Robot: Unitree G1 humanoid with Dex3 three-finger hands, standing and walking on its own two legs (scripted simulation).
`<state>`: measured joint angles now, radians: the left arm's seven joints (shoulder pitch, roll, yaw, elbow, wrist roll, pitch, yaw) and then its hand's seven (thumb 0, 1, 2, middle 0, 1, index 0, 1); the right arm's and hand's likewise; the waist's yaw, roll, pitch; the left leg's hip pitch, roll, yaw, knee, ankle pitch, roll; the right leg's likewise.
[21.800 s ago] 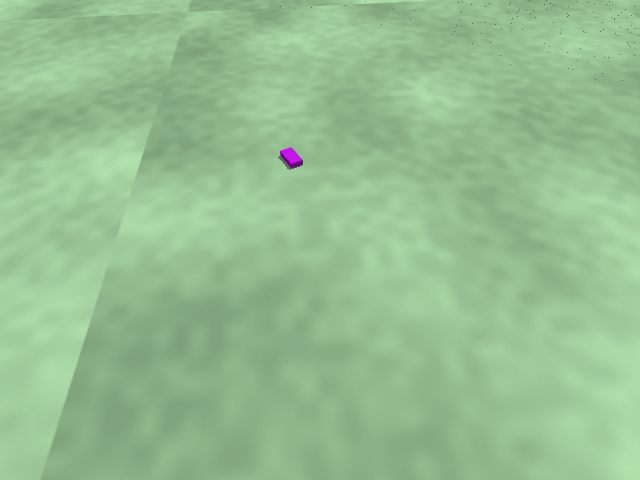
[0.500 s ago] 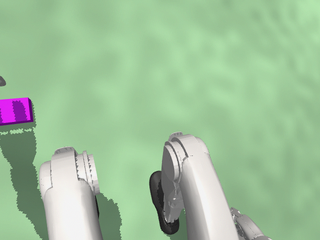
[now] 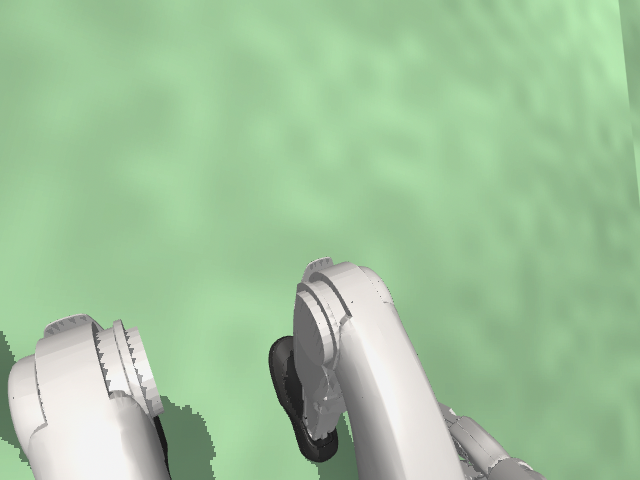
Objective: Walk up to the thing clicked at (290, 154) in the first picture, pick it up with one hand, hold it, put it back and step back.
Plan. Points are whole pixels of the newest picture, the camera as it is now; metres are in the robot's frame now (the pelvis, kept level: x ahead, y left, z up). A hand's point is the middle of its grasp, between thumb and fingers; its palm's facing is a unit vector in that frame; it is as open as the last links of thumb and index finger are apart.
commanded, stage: rest palm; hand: left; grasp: from above
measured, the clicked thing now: out of the picture +0.41 +0.38 -0.28
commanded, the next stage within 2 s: close in 0.78 s
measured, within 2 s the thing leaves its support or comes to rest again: neither
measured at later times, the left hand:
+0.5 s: hand out of the picture +0.40 +0.36 -0.24, palm faces -0.43 -0.14 -0.89, open 14.3 cm
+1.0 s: hand out of the picture +0.39 +0.35 -0.26, palm faces -0.44 -0.16 -0.88, open 13.9 cm
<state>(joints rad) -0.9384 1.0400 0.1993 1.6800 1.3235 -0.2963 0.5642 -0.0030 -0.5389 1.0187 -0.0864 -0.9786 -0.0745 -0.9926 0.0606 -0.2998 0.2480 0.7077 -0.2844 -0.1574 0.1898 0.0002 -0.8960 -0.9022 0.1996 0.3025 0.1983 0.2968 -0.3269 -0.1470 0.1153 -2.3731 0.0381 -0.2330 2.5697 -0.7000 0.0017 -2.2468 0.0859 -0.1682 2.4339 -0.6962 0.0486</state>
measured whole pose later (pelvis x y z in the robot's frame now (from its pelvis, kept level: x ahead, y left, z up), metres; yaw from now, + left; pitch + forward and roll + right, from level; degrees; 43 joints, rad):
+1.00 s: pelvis +0.00 +0.01 +0.00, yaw -2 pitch +24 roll -15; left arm -0.88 1.05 0.14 1.67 1.32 -0.36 0.65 0.00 -0.48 0.98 -0.10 -0.99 -0.10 -0.99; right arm -0.01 -0.32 0.34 0.70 -0.33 -0.20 0.23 0.00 -0.89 -0.90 0.20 0.30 0.20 0.30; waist -0.31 -0.19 0.16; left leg -2.33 0.04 -0.29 2.60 -0.73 0.00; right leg -2.19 0.10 -0.21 2.42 -0.70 0.06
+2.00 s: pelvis +0.00 +0.01 +0.00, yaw -3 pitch +24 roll -15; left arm -0.92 1.04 0.13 1.69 1.30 -0.27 0.67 0.00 0.08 0.53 -0.50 -0.65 -0.53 -0.62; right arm -0.01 -0.34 0.32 0.70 -0.31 -0.23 0.23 0.00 -0.89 -0.90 0.20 0.30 0.20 0.30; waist -0.32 -0.20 0.14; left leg -2.35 0.04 -0.28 2.60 -0.71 0.01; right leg -2.21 0.11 -0.20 2.42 -0.68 0.06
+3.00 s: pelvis +0.00 +0.00 +0.00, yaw -1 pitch +27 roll -14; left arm -0.84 1.02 0.20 1.48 1.29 -0.29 0.51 0.01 0.13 0.30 -0.74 -0.38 -0.83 -0.34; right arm 0.05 -0.32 0.24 0.68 -0.28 -0.18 0.23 0.00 -0.90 -0.90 0.20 0.30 0.20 0.30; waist -0.28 -0.14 0.09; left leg -2.37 0.03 -0.26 2.58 -0.71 0.00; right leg -2.23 0.08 -0.19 2.42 -0.70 0.05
